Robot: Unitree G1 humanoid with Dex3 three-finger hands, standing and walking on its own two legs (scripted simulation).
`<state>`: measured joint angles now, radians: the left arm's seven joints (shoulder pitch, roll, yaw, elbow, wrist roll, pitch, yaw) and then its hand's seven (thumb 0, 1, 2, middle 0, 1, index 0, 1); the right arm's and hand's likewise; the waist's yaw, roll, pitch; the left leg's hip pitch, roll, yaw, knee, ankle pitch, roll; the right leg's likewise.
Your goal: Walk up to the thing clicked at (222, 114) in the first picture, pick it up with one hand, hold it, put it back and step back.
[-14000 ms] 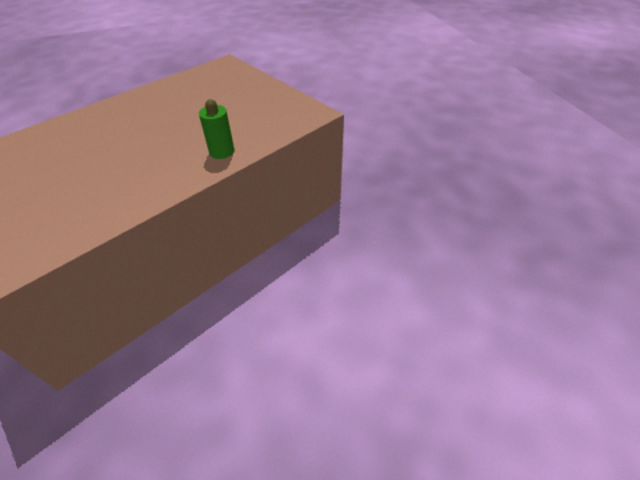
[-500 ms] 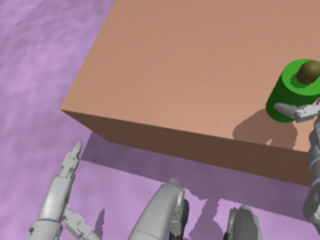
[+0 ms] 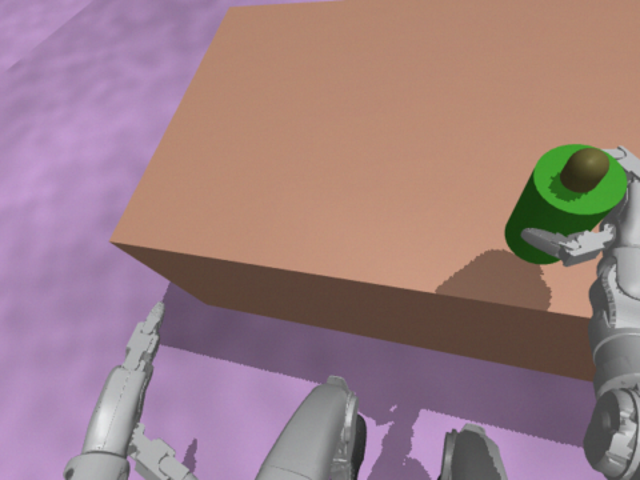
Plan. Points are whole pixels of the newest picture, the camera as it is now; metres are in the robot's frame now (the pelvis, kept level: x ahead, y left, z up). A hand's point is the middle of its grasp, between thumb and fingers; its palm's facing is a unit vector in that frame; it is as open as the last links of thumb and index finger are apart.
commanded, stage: lift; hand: right
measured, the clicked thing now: (561, 203) +0.48 -0.16 -0.01
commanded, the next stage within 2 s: hold in 1.26 s
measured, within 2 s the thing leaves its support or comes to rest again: neither
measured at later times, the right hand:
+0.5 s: hand (609, 229) +0.41 -0.17 +0.07, palm faces +0.14 +0.99 -0.02, open 11.6 cm
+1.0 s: hand (637, 246) +0.37 -0.17 +0.11, palm faces +0.12 +0.99 -0.03, open 11.6 cm
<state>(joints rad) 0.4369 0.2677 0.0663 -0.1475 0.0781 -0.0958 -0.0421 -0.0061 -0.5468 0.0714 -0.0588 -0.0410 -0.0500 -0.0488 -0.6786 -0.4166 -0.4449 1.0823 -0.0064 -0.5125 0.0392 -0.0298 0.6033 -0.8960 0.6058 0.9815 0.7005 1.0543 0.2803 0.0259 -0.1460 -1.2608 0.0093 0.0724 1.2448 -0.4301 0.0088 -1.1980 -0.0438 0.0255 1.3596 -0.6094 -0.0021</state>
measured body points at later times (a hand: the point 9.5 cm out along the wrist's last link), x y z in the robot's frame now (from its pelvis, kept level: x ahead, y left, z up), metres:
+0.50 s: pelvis +0.01 +0.00 +0.05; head +0.10 -0.03 +0.49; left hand +0.17 +0.27 +0.04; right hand +0.40 -0.23 +0.07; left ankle +0.08 +0.12 -0.61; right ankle +0.01 -0.11 -0.61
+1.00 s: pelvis +0.02 -0.01 +0.08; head +0.07 -0.02 +0.52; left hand +0.18 +0.25 +0.05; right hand +0.36 -0.23 +0.11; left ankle +0.08 +0.12 -0.61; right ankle +0.01 -0.11 -0.61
